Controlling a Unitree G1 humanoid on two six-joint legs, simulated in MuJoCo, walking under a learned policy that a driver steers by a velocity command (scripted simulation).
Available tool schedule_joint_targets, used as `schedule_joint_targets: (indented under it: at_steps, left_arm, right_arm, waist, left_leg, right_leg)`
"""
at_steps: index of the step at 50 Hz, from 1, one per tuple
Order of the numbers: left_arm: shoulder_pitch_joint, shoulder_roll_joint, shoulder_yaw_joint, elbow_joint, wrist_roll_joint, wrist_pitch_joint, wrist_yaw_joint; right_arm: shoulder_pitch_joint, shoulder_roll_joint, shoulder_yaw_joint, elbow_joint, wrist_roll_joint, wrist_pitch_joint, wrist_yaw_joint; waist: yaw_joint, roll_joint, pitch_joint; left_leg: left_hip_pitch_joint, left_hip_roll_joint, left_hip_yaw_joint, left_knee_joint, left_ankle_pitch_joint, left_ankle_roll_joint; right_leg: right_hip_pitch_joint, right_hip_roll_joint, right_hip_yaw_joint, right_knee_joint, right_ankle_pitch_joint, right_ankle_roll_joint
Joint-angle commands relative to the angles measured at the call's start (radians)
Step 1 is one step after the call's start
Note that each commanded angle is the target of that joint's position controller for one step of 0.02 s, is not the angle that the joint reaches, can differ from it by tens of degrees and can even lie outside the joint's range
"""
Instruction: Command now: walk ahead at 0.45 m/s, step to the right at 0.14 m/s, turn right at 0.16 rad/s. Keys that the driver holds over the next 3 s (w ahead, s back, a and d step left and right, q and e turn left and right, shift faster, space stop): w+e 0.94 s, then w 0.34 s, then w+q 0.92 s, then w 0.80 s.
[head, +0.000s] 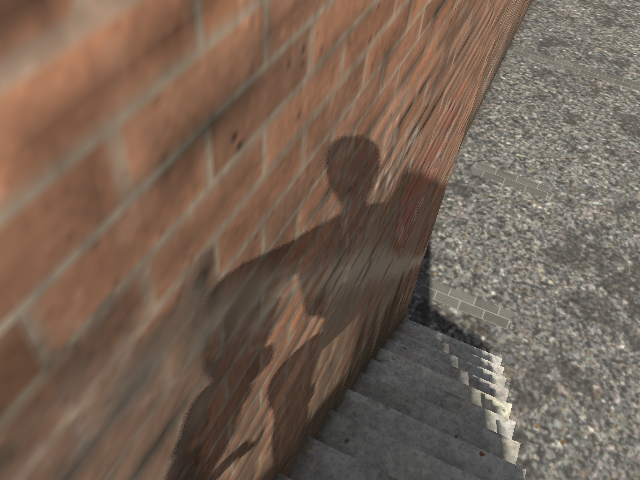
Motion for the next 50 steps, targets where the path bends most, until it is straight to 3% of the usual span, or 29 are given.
schedule_joint_targets:
  at_steps: [1, 3, 4, 8, 11, 14, 15, 18, 20, 21, 22, 23, 24, 25, 26, 27, 29, 31, 33, 35, 38, 41, 44, 45, 46, 47, 48, 49, 50]
  left_arm:
    - [0.119, -0.008, 0.007, 0.001, 0.062, 0.055, 0.002]
    - [-0.121, -0.014, -0.002, -0.120, 0.092, 0.083, 0.009]
    - [-0.173, -0.023, -0.009, -0.156, 0.067, 0.099, 0.008]
    - [-0.156, -0.008, 0.006, -0.194, 0.045, 0.114, 0.010]
    - [-0.279, -0.028, 0.008, -0.264, 0.068, 0.093, -0.033]
    - [-0.320, -0.088, -0.010, -0.289, 0.052, 0.067, -0.072]
    - [-0.346, -0.085, -0.011, -0.281, 0.015, 0.051, -0.069]
    - [-0.351, -0.066, 0.001, -0.261, 0.018, 0.026, -0.042]
    - [-0.061, -0.031, 0.021, -0.163, -0.019, -0.011, -0.039]
    - [0.033, -0.004, 0.040, -0.109, -0.007, -0.035, -0.042]
    - [0.094, 0.109, 0.052, -0.049, 0.019, -0.071, -0.053]
    - [0.141, 0.196, 0.072, -0.058, -0.006, -0.066, -0.048]
    - [0.388, 0.352, 0.127, -0.056, 0.028, -0.097, -0.071]
    - [0.424, 0.314, 0.128, -0.045, 0.044, -0.125, -0.083]
    - [0.215, 0.331, 0.107, -0.108, 0.036, -0.130, -0.098]
    - [0.111, 0.218, 0.055, -0.100, 0.058, -0.129, -0.120]
    - [-0.076, -0.004, -0.018, -0.094, 0.047, -0.127, -0.110]
    - [-0.020, -0.038, -0.045, -0.045, 0.052, -0.171, -0.057]
    - [0.082, 0.075, -0.043, 0.021, 0.095, -0.200, -0.033]
    - [0.018, 0.085, -0.058, -0.053, 0.077, -0.224, -0.002]
    - [-0.086, 0.156, -0.069, -0.113, 0.117, -0.212, -0.027]
    - [-0.042, 0.122, -0.071, -0.119, 0.087, -0.198, -0.040]
    - [0.139, 0.111, -0.059, -0.121, 0.014, -0.158, -0.041]
    - [0.133, 0.146, -0.049, -0.126, 0.034, -0.141, -0.059]
    - [0.036, 0.152, -0.046, -0.147, 0.045, -0.126, -0.082]
    - [0.083, 0.115, -0.056, -0.147, 0.015, -0.110, -0.100]
    - [0.109, 0.083, -0.056, -0.144, 0.041, -0.094, -0.143]
    - [0.213, 0.054, -0.028, -0.164, 0.022, -0.097, -0.170]
    - [0.220, 0.096, -0.015, -0.232, -0.001, -0.107, -0.170]
  right_arm:
    - [0.423, -0.198, -0.057, 0.049, 0.058, 0.034, -0.034]
    - [0.330, -0.133, -0.028, 0.039, 0.033, 0.008, -0.073]
    - [0.285, -0.102, -0.014, 0.022, 0.028, -0.001, -0.082]
    - [0.203, -0.130, -0.018, -0.004, 0.047, -0.057, -0.090]
    - [0.216, -0.066, -0.026, 0.046, 0.085, -0.078, -0.094]
    - [0.183, -0.070, -0.030, 0.044, 0.081, -0.071, -0.103]
    - [0.218, -0.076, -0.034, 0.044, 0.052, -0.059, -0.095]
    - [0.257, -0.094, -0.057, 0.061, -0.007, -0.014, -0.076]
    - [0.259, -0.175, -0.081, 0.071, -0.055, 0.057, -0.061]
    - [0.298, -0.162, -0.092, 0.094, -0.054, 0.088, -0.086]
    - [0.357, -0.081, -0.097, 0.061, -0.043, 0.086, -0.075]
    - [0.375, -0.063, -0.081, 0.029, -0.028, 0.083, -0.049]
    - [0.359, -0.102, -0.037, 0.029, -0.216, 0.014, 0.129]
    - [0.095, -0.171, -0.075, -0.086, -0.138, -0.014, 0.126]
    - [0.042, -0.106, -0.037, -0.115, -0.101, -0.037, 0.118]
    - [0.086, -0.074, -0.009, -0.074, -0.109, -0.041, 0.095]
    - [0.181, -0.037, 0.007, -0.042, -0.169, -0.015, 0.061]
    - [0.178, 0.005, 0.044, -0.050, -0.155, 0.037, 0.081]
    - [0.179, -0.019, 0.051, -0.064, -0.131, 0.064, 0.134]
    - [-0.017, -0.154, 0.021, -0.100, -0.157, 0.035, 0.139]
    - [-0.084, -0.104, 0.044, -0.159, -0.167, 0.035, 0.145]
    - [-0.014, -0.066, 0.068, -0.180, -0.187, 0.014, 0.120]
    - [-0.171, -0.038, 0.071, -0.208, -0.188, 0.026, 0.141]
    - [-0.142, -0.032, 0.069, -0.191, -0.168, 0.019, 0.136]
    - [0.129, -0.036, 0.060, -0.109, -0.149, 0.004, 0.117]
    - [0.348, -0.086, 0.033, -0.009, -0.123, -0.010, 0.092]
    - [0.617, -0.143, 0.000, 0.096, -0.145, -0.026, 0.087]
    - [0.605, -0.213, -0.019, 0.053, -0.108, -0.021, 0.112]
    - [0.505, -0.258, -0.037, 0.012, -0.105, -0.012, 0.125]
  waist:
    - [-0.119, 0.175, -0.139]
    - [-0.117, 0.181, 0.031]
    - [-0.090, 0.137, 0.098]
    - [-0.033, 0.201, 0.078]
    - [-0.053, 0.142, 0.082]
    - [-0.058, 0.058, 0.108]
    - [-0.100, 0.055, 0.109]
    - [-0.166, 0.093, 0.149]
    - [-0.051, 0.023, 0.084]
    - [-0.033, -0.057, 0.060]
    - [-0.111, -0.345, 0.069]
    - [-0.126, -0.398, -0.053]
    - [0.083, -0.480, -0.594]
    - [0.142, -0.287, -0.357]
    - [0.063, -0.327, -0.120]
    - [-0.031, -0.127, 0.038]
    - [-0.206, -0.087, 0.146]
    - [-0.178, -0.038, 0.124]
    - [-0.168, -0.088, 0.105]
    - [-0.103, -0.029, 0.088]
    - [-0.148, -0.088, 0.044]
    - [-0.141, -0.079, 0.049]
    - [0.033, -0.103, 0.082]
    - [0.019, -0.136, 0.061]
    - [-0.126, -0.075, 0.053]
    - [-0.184, 0.063, 0.028]
    - [-0.239, 0.127, -0.003]
    - [-0.191, 0.223, -0.167]
    - [-0.188, 0.172, -0.205]
  left_leg:
    - [0.524, 0.322, -0.287, 0.189, 0.878, 0.086]
    - [0.118, 0.390, -0.264, 0.119, 0.627, 0.159]
    - [-0.056, 0.356, -0.199, 0.066, 0.537, 0.136]
    - [-0.196, 0.295, -0.046, 0.153, 0.537, 0.091]
    - [-0.180, 0.217, -0.032, 0.245, -0.227, 0.038]
    - [-0.326, 0.195, 0.069, 0.340, -0.347, 0.002]
    - [-0.315, 0.196, 0.103, 0.353, -0.370, 0.007]
    - [-0.246, 0.247, 0.106, 0.576, -0.346, 0.038]
    - [-0.190, 0.180, 0.225, 0.942, -0.207, 0.062]
    - [-0.181, 0.139, 0.169, 1.188, -0.167, 0.097]
    - [-0.548, 0.009, 0.172, 1.553, -0.735, 0.059]
    - [-0.847, 0.001, 0.110, 1.750, -0.720, 0.038]
    - [-0.791, -0.055, -0.049, 1.787, -0.656, -0.042]
    - [-1.065, -0.098, -0.039, 1.864, -0.585, -0.055]
    - [-1.272, -0.055, -0.215, 1.833, -0.371, -0.032]
    - [-1.235, -0.018, -0.292, 1.688, -0.230, 0.001]
    - [-1.129, 0.028, -0.278, 1.372, 0.118, 0.018]
    - [-0.958, 0.004, -0.208, 1.095, 0.422, -0.045]
    - [-0.855, -0.013, -0.181, 1.132, 0.453, -0.050]
    - [-0.735, -0.072, -0.169, 0.767, 0.609, -0.018]
    - [-0.300, -0.113, -0.141, 0.659, 0.767, 0.002]
    - [-0.115, -0.147, -0.121, 0.502, 0.601, -0.021]
    - [-0.409, -0.146, -0.153, -0.093, 0.274, -0.009]
    - [-0.238, -0.156, -0.114, -0.097, 0.289, 0.002]
    - [0.061, -0.142, -0.085, -0.208, 0.456, 0.014]
    - [0.326, -0.070, -0.076, -0.505, 0.660, 0.041]
    - [0.784, 0.047, -0.098, -0.283, 0.707, 0.125]
    - [1.121, 0.191, -0.193, 0.197, 1.227, 0.296]
    - [1.067, 0.299, -0.236, 0.261, 1.527, 0.416]
  right_leg:
    - [-0.590, 0.027, 0.049, 0.238, 0.109, -0.012]
    - [-0.567, -0.013, 0.183, -0.065, 0.558, 0.033]
    - [-0.489, -0.006, 0.171, -0.229, 0.678, 0.058]
    - [-0.283, 0.014, 0.090, -0.509, 1.077, 0.098]
    - [-0.354, -0.021, 0.212, -0.756, 1.447, 0.104]
    - [-0.078, -0.019, 0.152, -1.037, 1.624, 0.089]
    - [-0.022, -0.010, 0.074, -1.103, 1.654, 0.085]
    - [0.029, -0.041, 0.049, -1.167, 1.471, 0.033]
    - [0.266, 0.010, -0.029, -1.464, 1.238, 0.000]
    - [0.376, -0.037, 0.089, -1.628, 1.110, -0.009]
    - [0.594, -0.088, 0.090, -1.235, 1.915, -0.008]
    - [0.798, -0.172, 0.232, -0.936, 2.302, -0.039]
    - [1.207, -0.172, 0.217, -0.936, 1.807, -0.203]
    - [0.982, -0.180, 0.393, -1.001, 1.518, -0.179]
    - [0.698, -0.363, 0.803, -1.125, 0.964, -0.274]
    - [0.439, -0.367, 0.834, -1.197, 0.743, -0.283]
    - [0.074, -0.258, 0.664, -1.251, 0.600, -0.193]
    - [-0.149, -0.159, 0.559, -1.272, 0.589, -0.202]
    - [-0.229, -0.100, 0.529, -1.214, 0.576, -0.184]
    - [-0.255, -0.015, 0.448, -1.088, 0.477, -0.186]
    - [-0.534, 0.006, 0.406, -1.021, 0.281, -0.197]
    - [-0.438, 0.055, 0.409, -0.842, 0.288, -0.184]
    - [0.193, 0.048, 0.626, -0.691, 0.553, -0.200]
    - [0.119, 0.053, 0.618, -0.643, 0.682, -0.198]
    - [-0.060, 0.091, 0.559, -0.392, 0.636, -0.170]
    - [-0.148, 0.141, 0.489, -0.203, 0.609, -0.128]
    - [-0.525, 0.169, 0.369, 0.110, 0.430, -0.049]
    - [-0.952, 0.210, 0.212, 0.444, 0.085, 0.007]
    - [-1.054, 0.182, 0.111, 0.543, 0.097, 0.038]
